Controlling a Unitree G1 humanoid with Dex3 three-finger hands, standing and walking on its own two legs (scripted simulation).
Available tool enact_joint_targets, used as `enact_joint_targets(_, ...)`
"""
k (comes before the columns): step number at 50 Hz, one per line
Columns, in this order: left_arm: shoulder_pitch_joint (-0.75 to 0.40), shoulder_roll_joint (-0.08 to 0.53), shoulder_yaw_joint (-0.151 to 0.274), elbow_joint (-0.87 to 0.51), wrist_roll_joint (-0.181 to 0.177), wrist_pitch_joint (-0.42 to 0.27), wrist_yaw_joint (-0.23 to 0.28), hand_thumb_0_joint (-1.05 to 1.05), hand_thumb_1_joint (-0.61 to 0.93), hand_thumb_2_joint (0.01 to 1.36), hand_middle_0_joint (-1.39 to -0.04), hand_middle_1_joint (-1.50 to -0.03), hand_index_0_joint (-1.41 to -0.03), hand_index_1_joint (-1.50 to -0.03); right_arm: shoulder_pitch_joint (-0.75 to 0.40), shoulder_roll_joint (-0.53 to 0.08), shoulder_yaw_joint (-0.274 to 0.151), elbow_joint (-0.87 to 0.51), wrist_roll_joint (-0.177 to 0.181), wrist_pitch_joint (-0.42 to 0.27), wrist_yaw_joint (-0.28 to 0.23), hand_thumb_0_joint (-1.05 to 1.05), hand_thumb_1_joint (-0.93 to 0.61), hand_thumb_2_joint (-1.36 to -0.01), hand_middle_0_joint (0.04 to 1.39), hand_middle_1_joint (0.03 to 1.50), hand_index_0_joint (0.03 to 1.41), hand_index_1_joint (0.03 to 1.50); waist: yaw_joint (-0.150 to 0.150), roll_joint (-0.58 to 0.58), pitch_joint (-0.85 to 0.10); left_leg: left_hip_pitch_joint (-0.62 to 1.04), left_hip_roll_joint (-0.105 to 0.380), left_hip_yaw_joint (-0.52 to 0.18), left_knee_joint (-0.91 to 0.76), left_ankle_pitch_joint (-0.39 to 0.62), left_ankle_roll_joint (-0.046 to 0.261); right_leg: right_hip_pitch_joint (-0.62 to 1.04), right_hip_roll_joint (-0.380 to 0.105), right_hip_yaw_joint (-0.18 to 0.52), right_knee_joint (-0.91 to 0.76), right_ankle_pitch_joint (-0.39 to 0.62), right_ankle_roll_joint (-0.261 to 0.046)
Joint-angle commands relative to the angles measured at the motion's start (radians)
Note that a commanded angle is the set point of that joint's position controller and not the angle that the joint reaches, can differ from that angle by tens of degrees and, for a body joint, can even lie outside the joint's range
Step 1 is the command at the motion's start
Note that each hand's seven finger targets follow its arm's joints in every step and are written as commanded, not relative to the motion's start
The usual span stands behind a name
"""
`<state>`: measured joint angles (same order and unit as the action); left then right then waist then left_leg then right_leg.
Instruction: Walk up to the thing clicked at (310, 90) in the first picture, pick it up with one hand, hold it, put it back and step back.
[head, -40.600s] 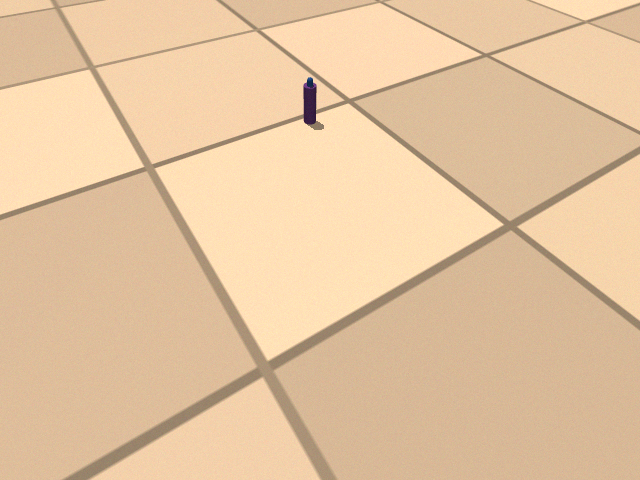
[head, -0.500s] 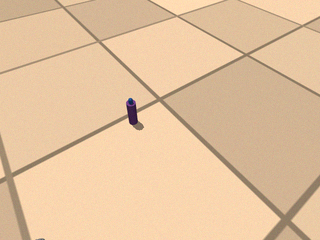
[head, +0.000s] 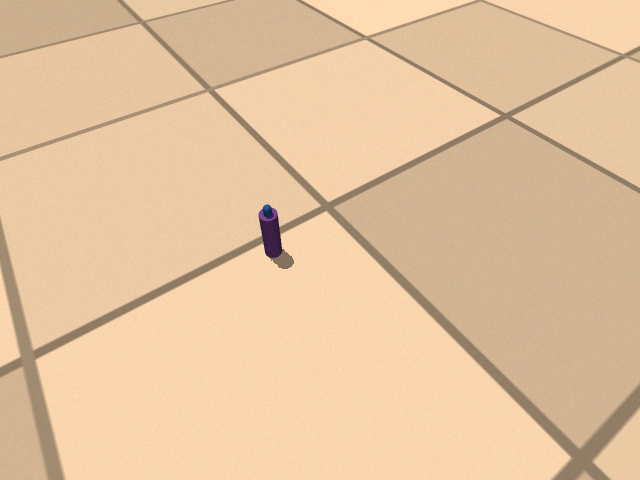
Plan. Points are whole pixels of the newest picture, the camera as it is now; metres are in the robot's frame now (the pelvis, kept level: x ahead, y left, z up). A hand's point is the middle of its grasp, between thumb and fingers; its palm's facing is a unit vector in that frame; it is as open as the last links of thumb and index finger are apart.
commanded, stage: step back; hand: left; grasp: from the side
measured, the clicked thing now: (270, 230) +1.04 +0.23 -0.64
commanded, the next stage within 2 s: stand in 0.36 s
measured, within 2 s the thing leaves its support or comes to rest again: neither
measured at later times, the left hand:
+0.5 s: hand out of the picture +0.11 +0.27 -0.14, palm faces -0.04 -0.94 -0.35, open 7.4 cm
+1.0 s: hand out of the picture +0.09 +0.27 -0.14, palm faces -0.09 -0.94 -0.34, open 7.4 cm
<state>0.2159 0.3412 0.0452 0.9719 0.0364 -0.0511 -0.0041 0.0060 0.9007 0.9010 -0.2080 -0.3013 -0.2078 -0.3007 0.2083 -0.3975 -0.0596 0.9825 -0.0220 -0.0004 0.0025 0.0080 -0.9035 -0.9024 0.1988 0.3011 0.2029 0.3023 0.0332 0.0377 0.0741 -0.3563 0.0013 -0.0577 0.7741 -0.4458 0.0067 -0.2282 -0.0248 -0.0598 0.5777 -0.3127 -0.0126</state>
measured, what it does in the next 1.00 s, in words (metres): steps on the spot: left foot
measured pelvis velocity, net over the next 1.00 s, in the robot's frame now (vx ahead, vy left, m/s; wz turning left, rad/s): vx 0.01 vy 0.02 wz -0.03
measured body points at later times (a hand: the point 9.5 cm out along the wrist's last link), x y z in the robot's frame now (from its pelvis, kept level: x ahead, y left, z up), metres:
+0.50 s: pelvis +0.01 +0.02 +0.01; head +0.02 +0.02 +0.46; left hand +0.11 +0.32 -0.12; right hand +0.13 -0.27 -0.11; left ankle +0.05 +0.14 -0.73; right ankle +0.00 -0.12 -0.73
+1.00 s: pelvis +0.01 +0.02 +0.02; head +0.02 +0.02 +0.47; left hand +0.09 +0.32 -0.12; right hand +0.06 -0.29 -0.12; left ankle +0.05 +0.14 -0.73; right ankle +0.00 -0.12 -0.73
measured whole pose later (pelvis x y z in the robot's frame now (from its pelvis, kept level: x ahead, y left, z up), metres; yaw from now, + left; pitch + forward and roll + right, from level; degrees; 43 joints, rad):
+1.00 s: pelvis +0.01 +0.02 +0.02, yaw -2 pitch -2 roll +0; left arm 0.12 0.36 -0.01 1.13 0.01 -0.02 -0.01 0.01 0.90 0.90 -0.20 -0.30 -0.20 -0.30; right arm 0.11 -0.34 -0.02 1.17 -0.01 -0.01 0.02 0.01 -0.90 -0.90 0.20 0.30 0.20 0.30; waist -0.01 -0.01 0.05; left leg -0.16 0.02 0.03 0.33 -0.12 -0.01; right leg -0.10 -0.03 0.00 0.34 -0.19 0.03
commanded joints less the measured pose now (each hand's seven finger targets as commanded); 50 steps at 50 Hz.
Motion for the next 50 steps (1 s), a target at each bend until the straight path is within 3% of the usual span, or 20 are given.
enact_joint_targets(1, -0.094, 0.280, 0.065, -0.082, -0.024, -0.010, 0.021, 0.000, 0.900, 0.900, -0.200, -0.300, -0.200, -0.300, 0.031, -0.122, -0.028, -0.035, 0.000, -0.034, -0.011, 0.000, -0.900, -0.900, 0.200, 0.300, 0.200, 0.300, -0.037, -0.203, -0.094, 0.110, -0.001, 0.093, -0.240, 0.177, -0.001, 0.038, -0.208, 0.140, -0.053, 0.592, -0.119)
enact_joint_targets(2, -0.093, 0.269, 0.056, -0.082, -0.028, -0.002, 0.021, 0.000, 0.900, 0.900, -0.200, -0.300, -0.200, -0.300, 0.036, -0.123, -0.031, -0.024, -0.002, -0.036, -0.013, 0.000, -0.900, -0.900, 0.200, 0.300, 0.200, 0.300, -0.046, -0.173, -0.100, 0.163, -0.010, 0.088, -0.313, 0.312, 0.003, 0.014, -0.176, 0.114, -0.002, 0.570, -0.087)
enact_joint_targets(3, -0.091, 0.247, 0.050, -0.087, -0.030, 0.005, 0.022, 0.000, 0.900, 0.900, -0.200, -0.300, -0.200, -0.300, 0.029, -0.143, -0.038, -0.018, -0.004, -0.037, -0.017, 0.000, -0.900, -0.900, 0.200, 0.300, 0.200, 0.300, -0.045, -0.137, -0.116, 0.219, 0.022, 0.044, -0.325, 0.441, 0.022, -0.017, -0.146, 0.098, 0.047, 0.513, -0.054)
enact_joint_targets(4, -0.076, 0.225, 0.040, -0.089, -0.036, 0.009, 0.022, 0.000, 0.900, 0.900, -0.200, -0.300, -0.200, -0.300, 0.011, -0.183, -0.045, -0.024, -0.008, -0.039, -0.021, 0.000, -0.900, -0.900, 0.200, 0.300, 0.200, 0.300, -0.032, -0.035, -0.148, 0.260, 0.120, -0.058, -0.303, 0.599, 0.056, -0.058, -0.093, 0.066, 0.099, 0.402, -0.023)
enact_joint_targets(5, -0.060, 0.205, 0.034, -0.080, -0.046, 0.019, 0.023, 0.000, 0.900, 0.900, -0.200, -0.300, -0.200, -0.300, -0.049, -0.217, -0.043, -0.042, -0.006, -0.040, -0.023, 0.000, -0.900, -0.900, 0.200, 0.300, 0.200, 0.300, -0.012, 0.031, -0.167, 0.227, 0.228, -0.187, -0.336, 0.566, 0.129, -0.074, -0.019, 0.042, 0.135, 0.183, 0.009)
enact_joint_targets(6, -0.058, 0.227, 0.042, -0.055, -0.049, 0.028, 0.027, 0.000, 0.900, 0.900, -0.200, -0.300, -0.200, -0.300, -0.087, -0.247, -0.041, -0.048, 0.007, -0.036, -0.021, 0.000, -0.900, -0.900, 0.200, 0.300, 0.200, 0.300, -0.008, 0.054, -0.156, 0.109, 0.287, -0.223, -0.343, 0.495, 0.203, 0.013, 0.000, 0.043, 0.130, -0.019, -0.001)
enact_joint_targets(7, -0.057, 0.226, 0.038, -0.039, -0.042, 0.030, 0.028, 0.000, 0.900, 0.900, -0.200, -0.300, -0.200, -0.300, -0.131, -0.235, -0.038, -0.044, 0.004, -0.030, -0.019, 0.000, -0.900, -0.900, 0.200, 0.300, 0.200, 0.300, 0.002, 0.066, -0.131, 0.051, 0.282, -0.204, -0.360, 0.434, 0.194, 0.060, -0.006, 0.050, 0.085, -0.091, -0.009)
enact_joint_targets(8, -0.060, 0.218, 0.035, -0.030, -0.035, 0.026, 0.026, 0.000, 0.900, 0.900, -0.200, -0.300, -0.200, -0.300, -0.152, -0.221, -0.031, -0.037, 0.002, -0.025, -0.018, 0.000, -0.900, -0.900, 0.200, 0.300, 0.200, 0.300, 0.010, 0.069, -0.117, 0.043, 0.247, -0.157, -0.354, 0.400, 0.156, 0.077, -0.014, 0.062, 0.003, -0.049, -0.014)
enact_joint_targets(10, -0.040, 0.244, 0.038, -0.011, -0.030, 0.016, 0.022, 0.000, 0.900, 0.900, -0.200, -0.300, -0.200, -0.300, -0.177, -0.184, -0.015, -0.038, 0.004, -0.024, -0.018, 0.000, -0.900, -0.900, 0.200, 0.300, 0.200, 0.300, 0.013, 0.060, -0.126, 0.066, 0.174, -0.078, -0.310, 0.391, 0.078, 0.085, -0.058, 0.102, -0.050, 0.145, -0.027)
enact_joint_targets(12, -0.066, 0.267, 0.043, 0.001, -0.032, 0.011, 0.022, 0.000, 0.900, 0.900, -0.200, -0.300, -0.200, -0.300, -0.161, -0.162, -0.012, -0.019, 0.008, -0.024, -0.018, 0.000, -0.900, -0.900, 0.200, 0.300, 0.200, 0.300, -0.012, 0.026, -0.140, 0.104, 0.124, -0.031, -0.276, 0.420, 0.041, 0.074, -0.095, 0.157, -0.079, 0.263, -0.038)
enact_joint_targets(14, -0.101, 0.259, 0.035, 0.006, -0.032, 0.011, 0.022, 0.000, 0.900, 0.900, -0.200, -0.300, -0.200, -0.300, -0.171, -0.162, -0.012, 0.005, 0.008, -0.024, -0.016, 0.000, -0.900, -0.900, 0.200, 0.300, 0.200, 0.300, -0.022, 0.016, -0.148, 0.175, 0.137, -0.038, -0.308, 0.433, 0.042, 0.041, -0.093, 0.146, -0.091, 0.274, -0.035)
enact_joint_targets(17, -0.113, 0.244, 0.027, 0.027, -0.030, 0.012, 0.021, 0.000, 0.900, 0.900, -0.200, -0.300, -0.200, -0.300, -0.212, -0.164, -0.008, 0.017, 0.009, -0.023, -0.013, 0.000, -0.900, -0.900, 0.200, 0.300, 0.200, 0.300, -0.013, 0.016, -0.119, 0.149, 0.153, -0.043, -0.342, 0.401, 0.052, 0.062, -0.075, 0.127, -0.118, 0.240, -0.021)
enact_joint_targets(18, -0.109, 0.206, 0.001, 0.049, -0.034, 0.011, 0.013, 0.000, 0.900, 0.900, -0.200, -0.300, -0.200, -0.300, -0.176, -0.158, 0.002, 0.027, 0.016, -0.031, -0.006, 0.000, -0.900, -0.900, 0.200, 0.300, 0.200, 0.300, -0.029, 0.009, -0.145, 0.199, 0.141, -0.056, -0.374, 0.419, 0.041, 0.074, -0.086, 0.134, -0.163, 0.236, -0.013)
enact_joint_targets(20, -0.131, 0.224, 0.000, 0.055, -0.031, 0.006, 0.011, 0.000, 0.900, 0.900, -0.200, -0.300, -0.200, -0.300, -0.182, -0.153, 0.001, 0.041, 0.020, -0.036, -0.005, 0.000, -0.900, -0.900, 0.200, 0.300, 0.200, 0.300, -0.039, -0.038, -0.152, 0.247, 0.135, -0.036, -0.362, 0.493, 0.026, 0.079, -0.101, 0.144, -0.186, 0.311, -0.012)
enact_joint_targets(22, -0.146, 0.224, -0.003, 0.064, -0.033, 0.008, 0.011, 0.000, 0.900, 0.900, -0.200, -0.300, -0.200, -0.300, -0.197, -0.152, 0.002, 0.050, 0.017, -0.037, -0.003, 0.000, -0.900, -0.900, 0.200, 0.300, 0.200, 0.300, -0.036, -0.027, -0.138, 0.265, 0.138, -0.034, -0.393, 0.483, 0.026, 0.078, -0.094, 0.133, -0.213, 0.279, -0.005)
enact_joint_targets(34, -0.154, 0.233, -0.008, 0.101, -0.025, 0.008, 0.007, 0.000, 0.900, 0.900, -0.200, -0.300, -0.200, -0.300, -0.206, -0.145, 0.005, 0.092, 0.012, -0.034, 0.007, 0.000, -0.900, -0.900, 0.200, 0.300, 0.200, 0.300, -0.032, -0.034, -0.053, 0.221, 0.124, -0.029, -0.512, 0.240, 0.000, 0.054, -0.101, 0.145, -0.326, 0.057, 0.001)
enact_joint_targets(38, -0.163, 0.233, -0.011, 0.094, -0.023, 0.004, 0.007, 0.000, 0.900, 0.900, -0.200, -0.300, -0.200, -0.300, -0.191, -0.150, 0.004, 0.098, 0.011, -0.034, 0.009, 0.000, -0.900, -0.900, 0.200, 0.300, 0.200, 0.300, -0.037, -0.039, -0.093, 0.237, 0.125, -0.020, -0.501, 0.298, 0.001, 0.078, -0.112, 0.153, -0.329, 0.101, -0.003)
enact_joint_targets(40, -0.148, 0.231, -0.011, 0.098, -0.025, 0.004, 0.007, 0.000, 0.900, 0.900, -0.200, -0.300, -0.200, -0.300, -0.187, -0.157, 0.004, 0.102, 0.011, -0.035, 0.008, 0.000, -0.900, -0.900, 0.200, 0.300, 0.200, 0.300, -0.033, -0.023, -0.096, 0.230, 0.125, -0.022, -0.506, 0.273, 0.002, 0.082, -0.106, 0.147, -0.325, 0.104, 0.001)
enact_joint_targets(48, -0.146, 0.230, -0.015, 0.099, -0.027, 0.007, 0.009, 0.000, 0.900, 0.900, -0.200, -0.300, -0.200, -0.300, -0.162, -0.161, 0.008, 0.116, 0.013, -0.035, 0.003, 0.000, -0.900, -0.900, 0.200, 0.300, 0.200, 0.300, -0.038, -0.048, -0.120, 0.259, 0.136, -0.016, -0.485, 0.400, 0.005, 0.102, -0.111, 0.142, -0.306, 0.209, 0.001)
enact_joint_targets(50, -0.140, 0.229, -0.017, 0.101, -0.030, 0.009, 0.008, 0.000, 0.900, 0.900, -0.200, -0.300, -0.200, -0.300, -0.144, -0.158, 0.013, 0.122, 0.012, -0.034, 0.002, 0.000, -0.900, -0.900, 0.200, 0.300, 0.200, 0.300, -0.041, -0.046, -0.084, 0.229, 0.130, -0.015, -0.498, 0.346, 0.001, 0.085, -0.107, 0.143, -0.318, 0.162, 0.002)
